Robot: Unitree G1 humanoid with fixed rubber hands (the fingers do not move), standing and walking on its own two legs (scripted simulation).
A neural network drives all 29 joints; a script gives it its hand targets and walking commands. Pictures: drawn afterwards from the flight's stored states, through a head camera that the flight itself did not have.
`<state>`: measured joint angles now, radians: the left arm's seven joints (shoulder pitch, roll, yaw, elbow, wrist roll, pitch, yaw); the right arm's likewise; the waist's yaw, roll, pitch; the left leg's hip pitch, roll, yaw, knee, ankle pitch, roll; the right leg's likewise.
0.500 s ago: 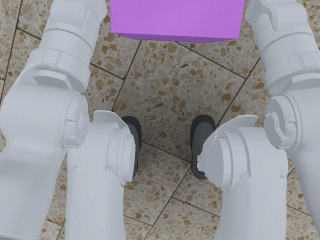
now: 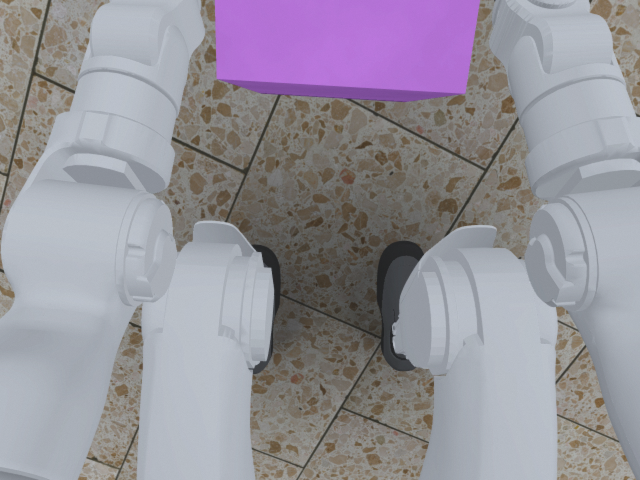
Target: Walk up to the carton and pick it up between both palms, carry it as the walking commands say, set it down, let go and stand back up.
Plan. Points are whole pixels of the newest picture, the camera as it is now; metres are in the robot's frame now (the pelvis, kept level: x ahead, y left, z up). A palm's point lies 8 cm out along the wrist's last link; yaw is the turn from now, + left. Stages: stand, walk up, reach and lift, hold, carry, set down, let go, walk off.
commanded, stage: reach and lift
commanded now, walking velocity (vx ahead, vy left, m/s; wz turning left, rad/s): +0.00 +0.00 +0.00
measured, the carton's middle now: out of the picture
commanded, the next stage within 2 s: none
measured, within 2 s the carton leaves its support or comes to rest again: leaves its support in 0.12 s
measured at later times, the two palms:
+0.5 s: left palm out of the picture +0.55 +0.13 -0.11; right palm out of the picture +0.53 -0.14 -0.13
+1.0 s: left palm out of the picture +0.53 +0.13 -0.07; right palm out of the picture +0.52 -0.14 -0.08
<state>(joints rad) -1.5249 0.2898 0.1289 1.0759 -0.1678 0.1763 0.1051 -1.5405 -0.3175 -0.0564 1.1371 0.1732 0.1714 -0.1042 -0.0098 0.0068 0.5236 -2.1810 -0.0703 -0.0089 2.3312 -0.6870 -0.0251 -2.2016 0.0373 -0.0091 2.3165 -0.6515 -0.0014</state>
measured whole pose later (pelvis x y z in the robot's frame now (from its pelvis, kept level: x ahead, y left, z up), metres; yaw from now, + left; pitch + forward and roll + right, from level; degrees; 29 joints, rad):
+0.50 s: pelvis -0.02 +0.00 +0.03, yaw +0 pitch +30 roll +0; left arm -1.55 0.22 0.30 0.90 -0.05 0.29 0.16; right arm -1.53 -0.29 -0.12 0.93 0.09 0.37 -0.17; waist 0.00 0.03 0.53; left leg -2.11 -0.12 -0.05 2.19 -0.60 -0.06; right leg -2.12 0.09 0.02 2.18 -0.57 0.05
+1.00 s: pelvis -0.03 +0.00 +0.07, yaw +0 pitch +29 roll +0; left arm -1.44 0.17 0.34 0.68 -0.03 0.37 0.16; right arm -1.44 -0.24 -0.18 0.74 0.04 0.46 -0.17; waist 0.00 0.01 0.53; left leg -1.99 -0.13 -0.06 2.07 -0.59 -0.07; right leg -2.01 0.11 0.03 2.06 -0.56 0.04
